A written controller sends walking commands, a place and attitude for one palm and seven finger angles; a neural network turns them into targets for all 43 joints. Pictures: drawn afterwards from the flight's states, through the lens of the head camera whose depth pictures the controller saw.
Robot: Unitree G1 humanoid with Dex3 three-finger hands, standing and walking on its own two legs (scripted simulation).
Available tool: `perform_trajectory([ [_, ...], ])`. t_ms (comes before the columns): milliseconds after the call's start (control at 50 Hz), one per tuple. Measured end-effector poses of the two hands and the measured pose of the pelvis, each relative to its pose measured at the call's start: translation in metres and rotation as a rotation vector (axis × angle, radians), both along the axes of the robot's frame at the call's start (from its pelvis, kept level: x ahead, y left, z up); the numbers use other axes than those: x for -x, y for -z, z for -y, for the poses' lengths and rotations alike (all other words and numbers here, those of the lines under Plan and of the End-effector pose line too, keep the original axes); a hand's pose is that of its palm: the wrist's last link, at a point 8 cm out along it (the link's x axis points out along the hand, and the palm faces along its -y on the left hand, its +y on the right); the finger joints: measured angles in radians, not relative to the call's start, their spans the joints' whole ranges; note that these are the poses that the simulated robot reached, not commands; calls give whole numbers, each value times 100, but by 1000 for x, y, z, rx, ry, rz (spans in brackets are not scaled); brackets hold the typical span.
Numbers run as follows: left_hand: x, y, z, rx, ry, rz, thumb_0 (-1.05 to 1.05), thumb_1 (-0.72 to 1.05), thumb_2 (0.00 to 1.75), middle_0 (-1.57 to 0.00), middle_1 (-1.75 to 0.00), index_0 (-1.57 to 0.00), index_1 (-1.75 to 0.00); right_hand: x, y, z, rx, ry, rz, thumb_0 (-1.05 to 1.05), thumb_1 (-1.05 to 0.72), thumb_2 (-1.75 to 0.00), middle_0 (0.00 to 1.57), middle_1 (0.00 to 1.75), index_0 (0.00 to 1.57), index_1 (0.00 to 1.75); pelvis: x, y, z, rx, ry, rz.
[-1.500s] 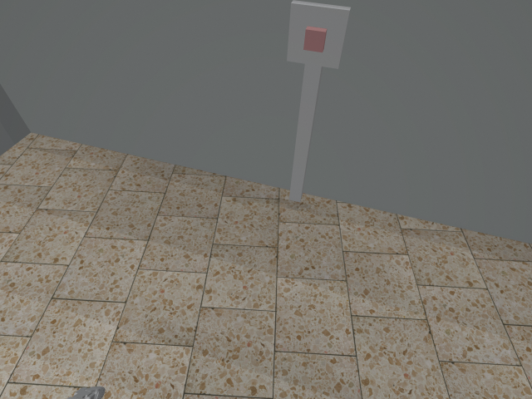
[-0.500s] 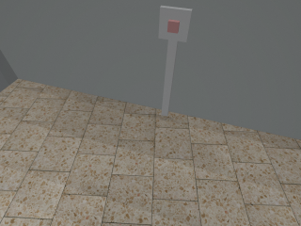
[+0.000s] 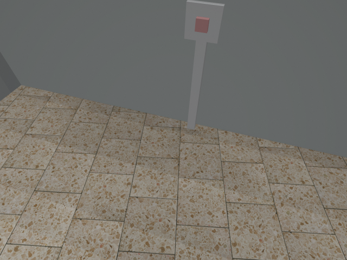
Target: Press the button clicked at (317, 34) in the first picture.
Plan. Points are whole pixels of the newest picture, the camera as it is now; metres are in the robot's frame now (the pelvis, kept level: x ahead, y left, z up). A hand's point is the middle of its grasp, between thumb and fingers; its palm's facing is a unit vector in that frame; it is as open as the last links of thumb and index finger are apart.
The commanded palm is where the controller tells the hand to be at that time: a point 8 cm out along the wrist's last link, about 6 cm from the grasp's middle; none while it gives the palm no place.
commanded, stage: walk to a spot facing it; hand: left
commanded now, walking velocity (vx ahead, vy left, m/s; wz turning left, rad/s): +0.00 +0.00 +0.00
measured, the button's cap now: (202, 24) +1.15 -0.07 +0.05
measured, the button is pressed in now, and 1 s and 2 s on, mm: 0 0 0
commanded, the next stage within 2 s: turn to face it in 1.04 s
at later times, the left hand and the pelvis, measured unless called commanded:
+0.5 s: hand out of the picture +0.06 +0.14 -0.17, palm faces -0.07 -0.98 -0.19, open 7.4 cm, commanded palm none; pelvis +0.09 -0.03 -0.01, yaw -9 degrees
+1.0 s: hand (134, 172) +0.43 +0.17 -0.18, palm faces -0.31 -0.93 -0.20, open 7.4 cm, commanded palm none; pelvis +0.30 -0.01 -0.01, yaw -24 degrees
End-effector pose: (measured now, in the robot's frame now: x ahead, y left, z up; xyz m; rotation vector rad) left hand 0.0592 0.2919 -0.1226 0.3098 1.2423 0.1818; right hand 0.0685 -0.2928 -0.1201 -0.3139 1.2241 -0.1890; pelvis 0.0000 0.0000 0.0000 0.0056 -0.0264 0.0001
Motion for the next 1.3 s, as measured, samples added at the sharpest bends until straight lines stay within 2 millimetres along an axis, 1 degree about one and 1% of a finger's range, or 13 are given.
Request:
perform_trajectory([
  [180,-2,8,12,21,0,-25,0,91,90,-20,-30,-20,-30,-5,8,-10,-26,21,13,1,-91,-90,20,30,20,30,-12,4,2,-2,36,-5],
  [420,-13,30,84,116,-1,-99,0,91,90,-20,-30,-20,-30,30,47,-16,-140,176,-139,1,-91,-90,20,30,20,30,-66,21,32,5,122,-11],
  [520,-5,19,106,144,-10,-209,0,91,89,-20,-30,-20,-30,-16,33,-16,-155,205,-89,1,-91,-90,20,30,20,30,-98,8,35,-8,164,-25],
  [600,-10,15,110,159,0,-308,0,91,89,-21,-30,-20,-30,-74,24,-19,-167,224,15,1,-91,-90,20,30,19,30,-128,4,32,-10,198,-39],
  [660,-29,17,104,161,-1,-348,0,91,89,-21,-30,-20,-30,-123,20,-24,-169,213,77,1,-91,-90,20,30,19,30,-154,7,27,-4,216,-43],
  [780,-101,44,74,153,18,-373,0,91,89,-21,-30,-20,-30,-218,25,-37,-120,198,198,1,-91,-90,20,30,20,30,-221,29,10,18,274,-44],
  [840,-164,52,61,138,85,-330,0,91,89,-21,-30,-20,-30,-230,21,-42,-100,245,221,0,-91,-90,20,30,20,30,-243,28,5,10,322,-27],
  [900,-246,47,58,132,170,-218,0,91,90,-20,-30,-19,-30,-220,15,-49,-96,315,183,0,-91,-90,20,30,20,30,-264,19,4,9,356,-19],
  [980,-352,32,72,133,268,-47,0,91,90,-20,-30,-19,-30,-196,11,-47,-69,432,106,-1,-94,-90,20,30,20,30,-290,9,5,2,401,-23],
  [1080,-453,15,110,138,394,81,0,92,90,-20,-30,-19,-30,-166,16,-45,-72,539,-4,-1,-93,-90,20,30,20,30,-319,8,12,-6,456,-22],
  [1200,-532,10,179,137,556,139,0,92,90,-20,-30,-19,-30,-142,34,-47,-124,667,-105,0,-92,-90,20,30,20,30,-350,18,37,-12,521,-21],
  [1240,-550,15,202,137,598,173,0,91,90,-20,-30,-19,-30,-139,46,-46,-152,692,-140,0,-91,-90,20,30,19,30,-360,27,50,-17,521,-26],
  [1300,-557,18,225,158,616,188,0,91,90,-20,-30,-19,-30,-144,52,-44,-178,706,-185,0,-91,-90,20,30,19,30,-370,29,59,2,515,-26],
])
